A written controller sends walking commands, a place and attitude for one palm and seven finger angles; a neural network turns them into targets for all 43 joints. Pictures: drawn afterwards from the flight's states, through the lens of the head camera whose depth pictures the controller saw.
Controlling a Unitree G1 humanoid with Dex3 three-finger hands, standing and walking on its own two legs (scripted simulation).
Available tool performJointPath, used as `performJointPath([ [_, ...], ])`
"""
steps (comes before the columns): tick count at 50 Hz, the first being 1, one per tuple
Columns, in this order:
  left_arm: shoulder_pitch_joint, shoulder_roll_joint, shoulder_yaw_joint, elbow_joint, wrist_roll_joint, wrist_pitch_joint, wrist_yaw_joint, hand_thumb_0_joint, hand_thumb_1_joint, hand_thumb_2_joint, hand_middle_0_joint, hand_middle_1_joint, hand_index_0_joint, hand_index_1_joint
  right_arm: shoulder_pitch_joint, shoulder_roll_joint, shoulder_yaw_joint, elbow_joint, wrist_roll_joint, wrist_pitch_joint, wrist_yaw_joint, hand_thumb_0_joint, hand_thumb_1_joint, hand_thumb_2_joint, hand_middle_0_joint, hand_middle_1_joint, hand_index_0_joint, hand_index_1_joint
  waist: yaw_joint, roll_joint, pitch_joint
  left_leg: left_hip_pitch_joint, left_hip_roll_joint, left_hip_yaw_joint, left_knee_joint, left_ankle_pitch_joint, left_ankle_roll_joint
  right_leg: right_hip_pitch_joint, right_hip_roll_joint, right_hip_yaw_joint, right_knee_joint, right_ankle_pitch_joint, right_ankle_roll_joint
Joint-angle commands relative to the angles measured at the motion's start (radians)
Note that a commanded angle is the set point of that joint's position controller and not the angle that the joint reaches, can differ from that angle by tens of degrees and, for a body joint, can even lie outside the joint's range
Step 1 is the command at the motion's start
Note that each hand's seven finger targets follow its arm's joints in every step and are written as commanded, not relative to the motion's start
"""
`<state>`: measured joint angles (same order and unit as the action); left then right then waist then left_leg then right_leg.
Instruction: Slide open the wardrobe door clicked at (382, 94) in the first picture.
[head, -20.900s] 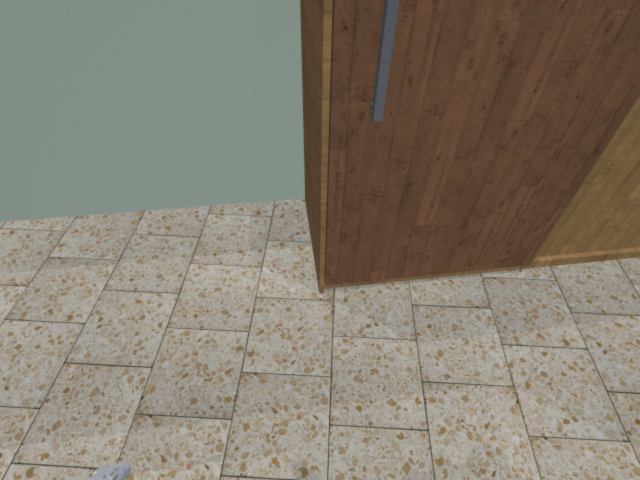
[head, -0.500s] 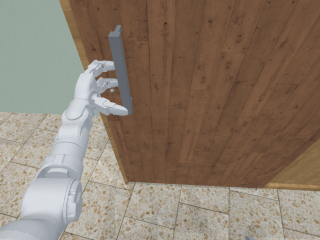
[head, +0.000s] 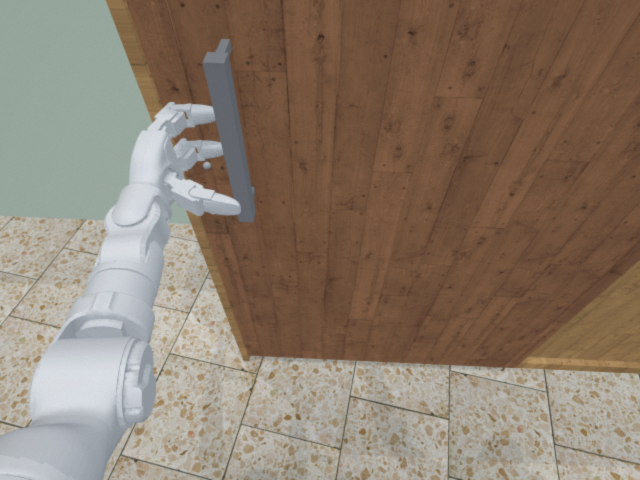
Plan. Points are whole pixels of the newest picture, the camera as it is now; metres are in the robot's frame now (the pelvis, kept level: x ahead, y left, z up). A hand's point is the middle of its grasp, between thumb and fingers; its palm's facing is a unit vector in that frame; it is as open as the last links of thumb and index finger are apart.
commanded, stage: feel for the door with the fingertips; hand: left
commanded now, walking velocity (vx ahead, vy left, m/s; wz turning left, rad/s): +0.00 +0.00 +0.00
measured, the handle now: (237, 142) +0.52 +0.10 +0.14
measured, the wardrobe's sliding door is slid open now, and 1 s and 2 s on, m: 0.00 0.00 0.00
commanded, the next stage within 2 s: slide the fingers in behind the handle in 0.12 s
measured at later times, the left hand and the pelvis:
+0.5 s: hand (204, 162) +0.47 +0.14 +0.14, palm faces -0.06 -1.00 +0.02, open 13.8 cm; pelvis +0.00 +0.01 +0.00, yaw -1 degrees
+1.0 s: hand (228, 165) +0.47 +0.11 +0.14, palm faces -0.07 -1.00 +0.00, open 13.9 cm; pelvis +0.01 +0.01 +0.00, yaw -1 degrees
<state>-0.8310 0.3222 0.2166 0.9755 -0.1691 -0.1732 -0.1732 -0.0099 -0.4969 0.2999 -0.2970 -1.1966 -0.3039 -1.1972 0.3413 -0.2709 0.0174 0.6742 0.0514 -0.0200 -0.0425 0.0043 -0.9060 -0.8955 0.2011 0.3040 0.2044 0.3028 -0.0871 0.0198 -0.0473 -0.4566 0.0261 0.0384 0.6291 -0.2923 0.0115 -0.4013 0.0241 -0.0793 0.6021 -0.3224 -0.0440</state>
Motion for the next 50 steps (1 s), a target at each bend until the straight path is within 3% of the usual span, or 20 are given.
performJointPath([
  [1,-0.537,0.234,0.065,-0.194,0.005,-0.115,0.015,0.000,-0.500,0.300,-0.300,-1.200,-0.300,-1.200,0.053,-0.141,-0.047,-0.077,-0.006,-0.044,-0.006,0.000,-0.900,-0.900,0.200,0.300,0.200,0.300,-0.010,0.013,-0.380,0.239,-0.034,-0.051,-0.024,0.236,0.036,0.044,0.005,0.065,-0.065,0.341,0.025],
  [5,-0.549,0.281,0.088,-0.103,0.015,-0.098,0.010,0.000,-0.500,0.300,-0.300,-1.200,-0.300,-1.200,0.068,-0.152,-0.044,-0.078,-0.005,-0.036,-0.008,0.000,-0.900,-0.900,0.200,0.300,0.200,0.300,-0.021,-0.054,-0.340,0.147,-0.038,-0.039,-0.033,0.189,0.043,0.083,-0.002,0.074,-0.069,0.339,0.034],
  [6,-0.534,0.279,0.088,-0.093,0.020,-0.094,0.007,0.000,-0.500,0.300,-0.300,-1.200,-0.300,-1.200,0.061,-0.150,-0.042,-0.086,-0.003,-0.035,-0.007,0.000,-0.900,-0.900,0.200,0.300,0.200,0.300,-0.010,-0.028,-0.340,0.147,-0.039,-0.034,-0.031,0.190,0.042,0.075,-0.002,0.078,-0.067,0.344,0.033],
  [8,-0.565,0.285,0.085,-0.099,0.025,-0.095,0.004,0.000,-0.500,0.300,-0.300,-1.200,-0.300,-1.200,0.069,-0.149,-0.042,-0.087,-0.003,-0.035,-0.009,0.000,-0.900,-0.900,0.200,0.300,0.200,0.300,-0.019,-0.009,-0.344,0.153,-0.036,-0.035,-0.029,0.195,0.041,0.063,-0.001,0.076,-0.067,0.341,0.032],
  [10,-0.585,0.236,0.055,-0.089,0.015,-0.098,-0.001,0.000,-0.500,0.300,-0.300,-1.200,-0.300,-1.200,0.081,-0.147,-0.043,-0.086,-0.006,-0.035,-0.008,0.000,-0.900,-0.900,0.200,0.300,0.200,0.300,-0.039,-0.025,-0.326,0.162,-0.035,-0.039,-0.025,0.192,0.042,0.037,0.002,0.070,-0.071,0.325,0.033],
  [11,-0.559,0.263,0.080,-0.080,0.016,-0.101,-0.002,0.000,-0.500,0.300,-0.300,-1.200,-0.300,-1.200,0.081,-0.151,-0.044,-0.087,-0.005,-0.035,-0.007,0.000,-0.900,-0.900,0.200,0.300,0.200,0.300,-0.022,-0.024,-0.329,0.157,-0.033,-0.042,-0.027,0.189,0.039,0.036,0.005,0.069,-0.068,0.318,0.031],
  [15,-0.532,0.268,0.093,-0.092,0.002,-0.106,-0.009,0.000,-0.500,0.300,-0.300,-1.200,-0.300,-1.200,0.096,-0.153,-0.048,-0.094,-0.006,-0.033,-0.006,0.000,-0.900,-0.900,0.200,0.300,0.200,0.300,-0.016,-0.045,-0.368,0.160,-0.033,-0.039,-0.026,0.207,0.041,0.069,0.005,0.067,-0.062,0.334,0.029],
  [16,-0.523,0.248,0.079,-0.107,0.003,-0.108,-0.012,0.000,-0.500,0.300,-0.300,-1.200,-0.300,-1.200,0.084,-0.149,-0.045,-0.102,-0.005,-0.035,-0.004,0.000,-0.900,-0.900,0.200,0.300,0.200,0.300,-0.010,-0.006,-0.366,0.168,-0.033,-0.036,-0.026,0.205,0.038,0.050,0.007,0.068,-0.060,0.330,0.029],
  [17,-0.537,0.235,0.065,-0.109,0.007,-0.110,-0.011,0.000,-0.500,0.300,-0.300,-1.200,-0.300,-1.200,0.086,-0.148,-0.046,-0.097,-0.005,-0.036,-0.003,0.000,-0.900,-0.900,0.200,0.300,0.200,0.300,-0.021,-0.008,-0.351,0.178,-0.029,-0.041,-0.026,0.204,0.037,0.026,0.008,0.062,-0.061,0.316,0.028],
  [21,-0.524,0.256,0.078,-0.126,0.018,-0.118,0.003,0.000,-0.500,0.300,-0.300,-1.200,-0.300,-1.200,0.090,-0.152,-0.048,-0.097,-0.006,-0.035,-0.002,0.000,-0.900,-0.900,0.200,0.300,0.200,0.300,-0.011,0.004,-0.342,0.184,-0.025,-0.048,-0.027,0.197,0.034,0.007,0.012,0.058,-0.059,0.285,0.025],
  [26,-0.545,0.227,0.058,-0.178,0.009,-0.126,0.006,0.000,-0.500,0.300,-0.300,-1.200,-0.300,-1.200,0.084,-0.150,-0.050,-0.096,-0.006,-0.039,-0.002,0.000,-0.900,-0.900,0.200,0.300,0.200,0.300,-0.016,0.018,-0.369,0.222,-0.022,-0.054,-0.025,0.211,0.033,0.001,0.016,0.055,-0.058,0.284,0.024],
  [27,-0.574,0.210,0.039,-0.207,0.008,-0.131,0.005,0.000,-0.500,0.300,-0.300,-1.200,-0.300,-1.200,0.083,-0.148,-0.053,-0.093,-0.005,-0.043,-0.002,0.000,-0.900,-0.900,0.200,0.300,0.200,0.300,-0.029,0.023,-0.377,0.243,-0.019,-0.058,-0.023,0.224,0.031,-0.007,0.016,0.053,-0.057,0.291,0.024],
  [30,-0.525,0.168,0.014,-0.254,0.001,-0.137,0.009,0.000,-0.500,0.300,-0.300,-1.200,-0.300,-1.200,0.082,-0.147,-0.057,-0.096,-0.007,-0.048,0.002,0.000,-0.900,-0.900,0.200,0.300,0.200,0.300,-0.016,0.048,-0.416,0.299,-0.014,-0.070,-0.016,0.292,0.024,-0.010,0.020,0.041,-0.044,0.309,0.017],
  [32,-0.544,0.123,-0.022,-0.256,0.001,-0.127,0.014,0.000,-0.500,0.300,-0.300,-1.200,-0.300,-1.200,0.071,-0.143,-0.056,-0.084,-0.006,-0.052,0.005,0.000,-0.900,-0.900,0.200,0.300,0.200,0.300,-0.028,0.071,-0.386,0.316,-0.009,-0.078,-0.017,0.292,0.018,-0.054,0.022,0.035,-0.045,0.293,0.018],
  [34,-0.518,0.084,-0.042,-0.226,-0.001,-0.105,0.022,0.000,-0.500,0.300,-0.300,-1.200,-0.300,-1.200,0.071,-0.143,-0.059,-0.080,-0.005,-0.052,0.009,0.000,-0.900,-0.900,0.200,0.300,0.200,0.300,-0.033,0.031,-0.344,0.302,-0.006,-0.080,-0.021,0.286,0.018,-0.068,0.024,0.029,-0.049,0.285,0.019],
  [39,-0.544,0.109,-0.009,-0.182,0.009,-0.069,0.063,0.000,-0.500,0.300,-0.300,-1.200,-0.300,-1.200,0.073,-0.143,-0.056,-0.077,-0.008,-0.047,0.009,0.000,-0.900,-0.900,0.200,0.300,0.200,0.300,-0.028,-0.036,-0.308,0.236,-0.015,-0.073,-0.034,0.239,0.024,-0.042,0.018,0.033,-0.054,0.276,0.022],
  [42,-0.519,0.112,0.005,-0.253,0.023,-0.096,0.090,0.000,-0.500,0.300,-0.300,-1.200,-0.300,-1.200,0.060,-0.133,-0.053,-0.093,-0.014,-0.054,0.017,0.000,-0.900,-0.900,0.200,0.300,0.200,0.300,0.002,0.036,-0.396,0.295,-0.015,-0.072,-0.020,0.324,0.017,-0.018,0.016,0.035,-0.031,0.324,0.016],
  [44,-0.508,0.107,-0.001,-0.269,0.032,-0.111,0.097,0.000,-0.500,0.300,-0.300,-1.200,-0.300,-1.200,0.060,-0.128,-0.055,-0.092,-0.016,-0.055,0.020,0.000,-0.900,-0.900,0.200,0.300,0.200,0.300,0.000,0.019,-0.408,0.295,-0.014,-0.066,-0.011,0.348,0.018,-0.002,0.018,0.039,-0.028,0.357,0.018],
  [45,-0.513,0.076,-0.032,-0.272,0.032,-0.115,0.098,0.000,-0.500,0.300,-0.300,-1.200,-0.300,-1.200,0.069,-0.129,-0.056,-0.091,-0.018,-0.052,0.021,0.000,-0.900,-0.900,0.200,0.300,0.200,0.300,-0.016,-0.015,-0.402,0.295,-0.014,-0.071,-0.009,0.361,0.021,0.002,0.017,0.034,-0.029,0.364,0.020],
  [50,-0.498,0.084,-0.029,-0.245,0.027,-0.090,0.088,0.000,-0.500,0.300,-0.300,-1.200,-0.300,-1.200,0.054,-0.132,-0.057,-0.093,-0.012,-0.040,0.017,0.000,-0.900,-0.900,0.200,0.300,0.200,0.300,-0.015,-0.029,-0.358,0.254,-0.022,-0.056,-0.017,0.309,0.028,0.027,0.015,0.043,-0.046,0.371,0.022],
])
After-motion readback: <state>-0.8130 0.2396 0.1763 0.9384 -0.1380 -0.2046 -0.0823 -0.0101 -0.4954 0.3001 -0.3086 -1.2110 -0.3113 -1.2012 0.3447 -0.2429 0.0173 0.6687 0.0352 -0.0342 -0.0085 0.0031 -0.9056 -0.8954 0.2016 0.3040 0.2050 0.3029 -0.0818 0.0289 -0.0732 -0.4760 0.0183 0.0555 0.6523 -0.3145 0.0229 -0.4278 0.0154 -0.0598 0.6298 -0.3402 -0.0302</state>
